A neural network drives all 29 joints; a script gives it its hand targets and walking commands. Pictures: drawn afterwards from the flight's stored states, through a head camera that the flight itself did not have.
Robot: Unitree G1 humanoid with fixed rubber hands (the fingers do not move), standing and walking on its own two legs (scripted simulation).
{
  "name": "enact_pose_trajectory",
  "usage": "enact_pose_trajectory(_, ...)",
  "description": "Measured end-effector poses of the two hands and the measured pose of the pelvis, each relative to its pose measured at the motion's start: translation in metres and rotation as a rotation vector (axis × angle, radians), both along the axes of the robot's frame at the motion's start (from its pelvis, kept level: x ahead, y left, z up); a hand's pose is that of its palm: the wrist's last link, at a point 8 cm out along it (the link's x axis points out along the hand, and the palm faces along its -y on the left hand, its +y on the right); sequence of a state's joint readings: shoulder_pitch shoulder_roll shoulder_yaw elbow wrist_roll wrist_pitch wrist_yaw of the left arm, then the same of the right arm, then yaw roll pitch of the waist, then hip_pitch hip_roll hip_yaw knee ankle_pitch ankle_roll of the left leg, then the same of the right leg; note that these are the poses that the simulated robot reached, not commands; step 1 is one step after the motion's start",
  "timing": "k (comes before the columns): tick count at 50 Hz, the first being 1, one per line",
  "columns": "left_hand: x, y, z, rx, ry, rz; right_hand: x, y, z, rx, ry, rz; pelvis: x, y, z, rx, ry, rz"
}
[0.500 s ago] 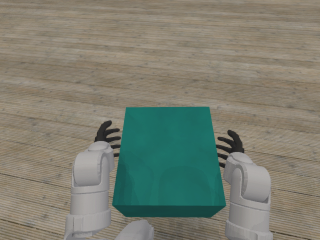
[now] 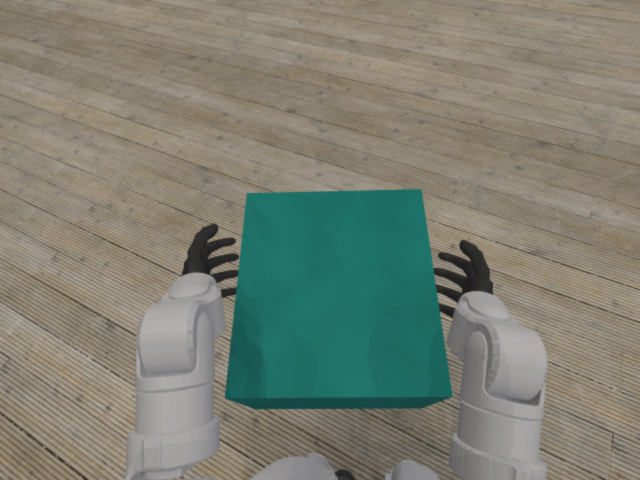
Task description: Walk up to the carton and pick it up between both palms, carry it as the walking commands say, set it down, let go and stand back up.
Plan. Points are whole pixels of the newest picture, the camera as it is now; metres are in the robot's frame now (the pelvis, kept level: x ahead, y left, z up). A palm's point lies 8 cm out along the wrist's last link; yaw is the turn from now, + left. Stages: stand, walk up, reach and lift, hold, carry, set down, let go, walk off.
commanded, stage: carry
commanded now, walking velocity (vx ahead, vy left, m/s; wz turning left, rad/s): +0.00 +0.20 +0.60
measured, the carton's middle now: (335, 302) +0.33 +0.00 -0.02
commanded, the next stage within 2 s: none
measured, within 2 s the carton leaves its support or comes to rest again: neither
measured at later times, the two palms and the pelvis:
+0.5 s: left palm out of the picture +0.17 +0.43 +0.07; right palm (215, 330) +0.26 +0.13 +0.06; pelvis -0.07 +0.19 +0.00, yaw +16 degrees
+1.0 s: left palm out of the picture +0.00 +0.61 +0.09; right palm out of the picture +0.13 +0.33 +0.10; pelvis -0.19 +0.34 +0.02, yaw +25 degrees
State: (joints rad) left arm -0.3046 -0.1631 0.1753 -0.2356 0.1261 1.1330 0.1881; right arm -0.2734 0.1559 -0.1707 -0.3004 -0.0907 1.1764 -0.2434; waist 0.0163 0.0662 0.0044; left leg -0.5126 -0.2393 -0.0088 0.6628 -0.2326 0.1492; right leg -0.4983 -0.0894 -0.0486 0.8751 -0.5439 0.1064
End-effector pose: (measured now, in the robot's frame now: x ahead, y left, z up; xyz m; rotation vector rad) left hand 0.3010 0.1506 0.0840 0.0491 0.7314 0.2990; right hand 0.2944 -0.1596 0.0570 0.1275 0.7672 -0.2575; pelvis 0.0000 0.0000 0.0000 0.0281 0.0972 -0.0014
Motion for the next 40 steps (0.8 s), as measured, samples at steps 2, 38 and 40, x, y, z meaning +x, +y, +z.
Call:
enact_pose_trajectory(2,-0.009,0.017,0.007,0.023,-0.004,0.017,-0.003,0.018,-0.002,0.022,-0.004,0.022,-0.004,0.013,0.000,-0.011,-0.017,0.025)
enact_pose_trajectory(38,-0.216,0.370,0.006,-0.095,-0.043,0.404,-0.093,0.392,0.035,-0.113,-0.034,0.425,-0.122,0.263,0.010,0.000,-0.063,0.399)
enact_pose_trajectory(40,-0.223,0.387,0.001,-0.120,-0.060,0.392,-0.103,0.407,0.039,-0.140,-0.053,0.412,-0.131,0.280,0.005,-0.016,-0.070,0.407)
